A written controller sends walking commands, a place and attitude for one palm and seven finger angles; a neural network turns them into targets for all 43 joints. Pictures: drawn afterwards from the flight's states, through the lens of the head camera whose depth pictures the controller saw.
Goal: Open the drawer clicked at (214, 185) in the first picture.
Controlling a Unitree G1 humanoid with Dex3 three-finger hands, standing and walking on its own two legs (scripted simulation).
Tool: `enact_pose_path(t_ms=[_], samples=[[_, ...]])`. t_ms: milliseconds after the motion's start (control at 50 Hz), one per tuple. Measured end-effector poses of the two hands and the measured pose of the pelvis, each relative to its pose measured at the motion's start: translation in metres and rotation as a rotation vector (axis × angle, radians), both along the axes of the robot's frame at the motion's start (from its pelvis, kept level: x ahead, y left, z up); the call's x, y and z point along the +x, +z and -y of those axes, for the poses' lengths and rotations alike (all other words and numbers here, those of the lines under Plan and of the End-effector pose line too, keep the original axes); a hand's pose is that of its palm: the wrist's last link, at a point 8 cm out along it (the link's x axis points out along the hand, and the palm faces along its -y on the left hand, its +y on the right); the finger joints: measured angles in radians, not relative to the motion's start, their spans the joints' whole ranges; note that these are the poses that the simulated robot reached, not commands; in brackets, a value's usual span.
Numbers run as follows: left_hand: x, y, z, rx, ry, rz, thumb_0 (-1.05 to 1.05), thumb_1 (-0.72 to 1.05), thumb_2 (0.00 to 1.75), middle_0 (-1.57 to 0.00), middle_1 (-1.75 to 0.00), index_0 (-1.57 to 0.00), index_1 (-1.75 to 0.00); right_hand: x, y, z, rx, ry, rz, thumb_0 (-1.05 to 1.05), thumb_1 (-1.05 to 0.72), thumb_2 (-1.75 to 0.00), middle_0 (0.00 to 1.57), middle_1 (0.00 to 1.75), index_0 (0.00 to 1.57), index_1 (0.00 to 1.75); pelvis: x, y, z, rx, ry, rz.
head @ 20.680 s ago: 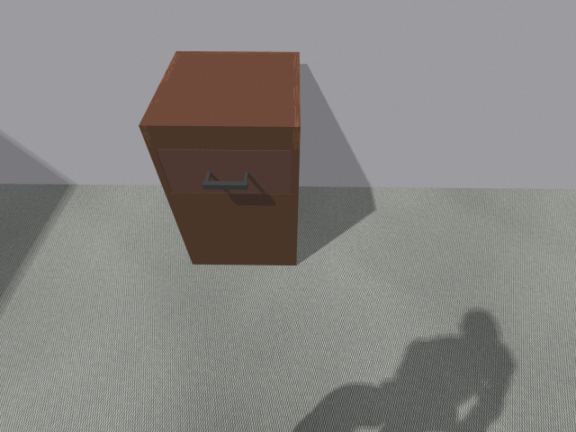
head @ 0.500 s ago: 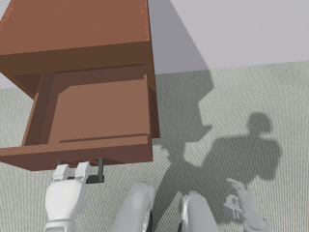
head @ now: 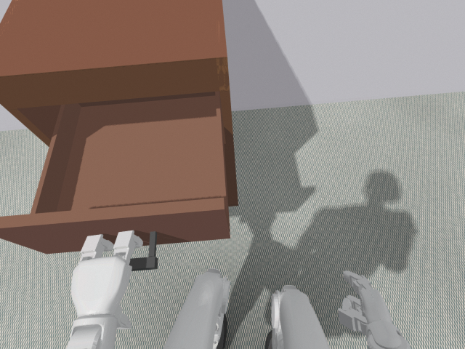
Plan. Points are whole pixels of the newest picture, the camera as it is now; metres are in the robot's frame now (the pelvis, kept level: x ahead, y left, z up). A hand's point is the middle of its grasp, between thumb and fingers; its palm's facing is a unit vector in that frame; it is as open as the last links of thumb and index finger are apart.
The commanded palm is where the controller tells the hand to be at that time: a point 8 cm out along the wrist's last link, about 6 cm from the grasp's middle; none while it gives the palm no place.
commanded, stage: lift the hand off the handle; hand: left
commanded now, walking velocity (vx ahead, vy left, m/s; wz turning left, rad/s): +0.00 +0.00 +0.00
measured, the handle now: (120, 253) +0.26 +0.25 -0.05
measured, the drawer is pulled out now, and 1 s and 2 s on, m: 0.24 0.24 0.24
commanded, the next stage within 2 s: none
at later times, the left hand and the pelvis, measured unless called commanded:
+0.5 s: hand (109, 279) +0.21 +0.25 -0.05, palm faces -0.08 -0.11 -0.99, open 13.6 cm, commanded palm +0.20 +0.24 +0.01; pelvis +0.01 +0.01 +0.03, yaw +0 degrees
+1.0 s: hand (101, 275) +0.21 +0.24 -0.01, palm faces -0.08 -0.11 -0.99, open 13.6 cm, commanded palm +0.21 +0.24 +0.05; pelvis +0.02 +0.01 +0.06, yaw +1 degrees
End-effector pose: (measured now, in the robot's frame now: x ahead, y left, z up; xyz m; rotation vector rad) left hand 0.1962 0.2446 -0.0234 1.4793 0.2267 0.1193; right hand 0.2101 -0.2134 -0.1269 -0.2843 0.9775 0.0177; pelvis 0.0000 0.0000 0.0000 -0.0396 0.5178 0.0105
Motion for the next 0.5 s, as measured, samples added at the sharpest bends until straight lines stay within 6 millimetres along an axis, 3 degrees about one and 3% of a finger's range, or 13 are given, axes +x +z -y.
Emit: enact_pose_path(t_ms=[200, 500], samples=[[0.001, 0.004, -0.002, -0.001, -0.005, -0.017, 0.00, -0.48, 0.30, -0.31, -1.20, -0.33, -1.21, -0.004, 0.006, -0.005, -0.001, -0.014, -0.015, 0.01, -0.91, -0.90, 0.20, 0.30, 0.21, 0.30, 0.002, 0.006, -0.006, -0.008, 0.001, 0.005], [0.001, 0.030, -0.005, -0.016, 0.004, -0.021, 0.00, -0.48, 0.30, -0.31, -1.20, -0.35, -1.21, 0.000, 0.040, -0.008, -0.019, -0.026, 0.010, 0.01, -0.90, -0.90, 0.20, 0.30, 0.21, 0.30, 0.009, 0.031, -0.012, -0.015, 0.006, 0.034]])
